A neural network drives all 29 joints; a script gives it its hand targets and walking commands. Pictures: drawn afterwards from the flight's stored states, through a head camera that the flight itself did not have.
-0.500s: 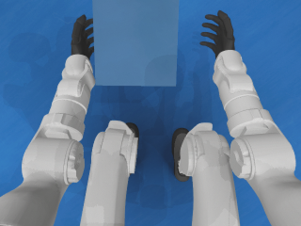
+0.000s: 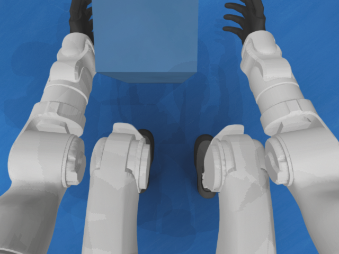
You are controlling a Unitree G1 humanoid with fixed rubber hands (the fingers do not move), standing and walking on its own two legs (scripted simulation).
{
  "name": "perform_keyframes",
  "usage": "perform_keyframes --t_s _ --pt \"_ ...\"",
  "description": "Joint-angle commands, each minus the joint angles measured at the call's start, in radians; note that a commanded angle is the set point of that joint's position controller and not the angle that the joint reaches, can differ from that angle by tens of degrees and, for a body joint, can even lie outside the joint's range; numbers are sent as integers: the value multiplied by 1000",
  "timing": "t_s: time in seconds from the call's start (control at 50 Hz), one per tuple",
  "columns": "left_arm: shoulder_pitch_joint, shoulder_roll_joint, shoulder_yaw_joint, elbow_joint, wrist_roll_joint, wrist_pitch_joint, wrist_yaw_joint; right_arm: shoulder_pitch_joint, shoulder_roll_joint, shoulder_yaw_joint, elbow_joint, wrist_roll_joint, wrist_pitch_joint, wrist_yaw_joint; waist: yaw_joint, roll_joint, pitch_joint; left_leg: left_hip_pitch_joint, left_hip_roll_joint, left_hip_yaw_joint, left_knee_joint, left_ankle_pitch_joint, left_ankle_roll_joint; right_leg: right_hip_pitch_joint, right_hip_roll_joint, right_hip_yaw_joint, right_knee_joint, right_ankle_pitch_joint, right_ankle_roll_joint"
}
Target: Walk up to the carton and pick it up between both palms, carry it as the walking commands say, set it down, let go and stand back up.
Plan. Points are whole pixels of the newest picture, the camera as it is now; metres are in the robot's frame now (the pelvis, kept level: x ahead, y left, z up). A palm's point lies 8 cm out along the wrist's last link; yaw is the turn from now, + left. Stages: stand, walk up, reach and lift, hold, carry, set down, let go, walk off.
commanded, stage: reach and lift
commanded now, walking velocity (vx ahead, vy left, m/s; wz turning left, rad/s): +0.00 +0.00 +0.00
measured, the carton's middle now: (151, 41) +0.51 +0.06 -0.22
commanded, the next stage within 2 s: none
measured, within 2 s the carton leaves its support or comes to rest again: leaves its support in 0.80 s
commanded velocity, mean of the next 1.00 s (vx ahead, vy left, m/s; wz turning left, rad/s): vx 0.00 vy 0.00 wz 0.00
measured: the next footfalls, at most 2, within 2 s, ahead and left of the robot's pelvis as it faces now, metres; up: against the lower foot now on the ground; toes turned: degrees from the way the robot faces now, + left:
none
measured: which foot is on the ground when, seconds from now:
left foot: down 0.00-1.00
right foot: down 0.00-1.00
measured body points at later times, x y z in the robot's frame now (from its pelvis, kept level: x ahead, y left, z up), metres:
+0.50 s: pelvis +0.03 +0.01 +0.01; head +0.40 +0.03 +0.26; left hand +0.52 +0.18 -0.20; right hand +0.55 -0.10 -0.19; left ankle +0.14 +0.11 -0.34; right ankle +0.13 -0.11 -0.34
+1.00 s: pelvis +0.02 -0.01 -0.01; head +0.34 +0.00 +0.29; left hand +0.52 +0.14 -0.18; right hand +0.54 -0.11 -0.16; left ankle +0.14 +0.11 -0.34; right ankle +0.13 -0.11 -0.34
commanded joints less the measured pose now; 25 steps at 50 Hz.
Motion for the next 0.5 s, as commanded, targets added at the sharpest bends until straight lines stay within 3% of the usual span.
perform_keyframes --t_s 0.0,0.04,0.06,0.1,0.12,0.14,0.16,0.22,0.28,0.32,0.34,0.38,0.42,0.48 --pt "-152 95 109 76 107 -51 -1 -158 -77 -119 86 -117 -39 -6 -1 -27 -1015 488 19 -29 -223 -61 -34 356 -19 42 -252 -80 27" --pt "-187 67 104 68 112 -68 1 -177 -54 -127 55 -135 -52 -16 -16 -35 -1050 482 15 -47 -225 -62 -32 347 -12 32 -249 -62 23" --pt "-190 45 86 44 109 -77 1 -180 -46 -137 35 -139 -61 -21 -29 7 -1051 478 15 -36 -227 -39 -38 357 -4 35 -256 -39 17" --pt "-209 -4 49 -1 81 -99 5 -191 8 -96 -10 -122 -86 -28 -32 -18 -1149 500 8 -28 -221 40 -37 398 3 23 -245 42 16" --pt "-217 -34 19 -29 54 -110 3 -208 38 -70 -47 -105 -97 -29 -39 -16 -1187 512 1 -26 -215 89 -34 407 4 21 -242 85 13" --pt "-221 -62 -3 -41 46 -117 4 -246 54 -43 -76 -86 -109 -31 -25 -9 -1226 518 -3 -21 -210 133 -34 436 8 20 -233 125 12" --pt "-220 -106 -43 -93 14 -127 4 -249 64 -19 -143 -63 -123 -34 -36 -1 -1317 561 -4 -24 -201 215 -37 471 14 16 -215 197 9" --pt "-157 -73 -50 -140 6 -144 27 -171 82 33 -186 -15 -135 -49 16 -2 -1476 630 -9 -11 -175 357 -39 565 18 20 -184 327 14" --pt "-112 -87 -96 -120 12 -137 42 -122 148 72 -151 9 -127 -50 33 3 -1487 657 -15 -41 -199 357 -27 544 19 18 -182 310 18" --pt "-100 -127 -143 -141 -6 -133 45 -104 174 100 -126 21 -122 -43 24 13 -1491 699 -18 -49 -202 371 -31 532 22 16 -176 300 13" --pt "-124 -149 -152 -148 -19 -133 41 -102 184 98 -99 18 -123 -36 5 10 -1473 706 -12 -52 -197 373 -35 518 18 12 -172 299 7" --pt "-130 -221 -214 -198 -44 -137 45 -110 190 107 -140 23 -131 -32 -8 53 -1534 804 -16 -59 -188 445 -45 490 26 6 -165 321 11" --pt "-139 -240 -237 -200 -58 -134 41 -87 191 85 -111 11 -134 -32 -52 74 -1493 820 -21 -65 -178 450 -46 455 32 2 -171 309 4" --pt "-178 -304 -273 -181 -62 -124 31 -125 249 90 -126 4 -137 -27 -64 73 -1479 817 -25 -80 -191 423 -43 451 33 -4 -167 297 12"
